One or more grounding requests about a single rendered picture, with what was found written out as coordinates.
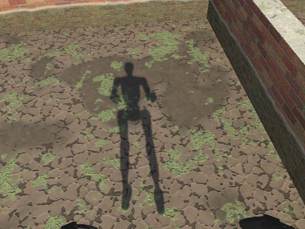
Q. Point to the right robot hand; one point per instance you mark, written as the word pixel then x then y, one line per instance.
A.
pixel 263 222

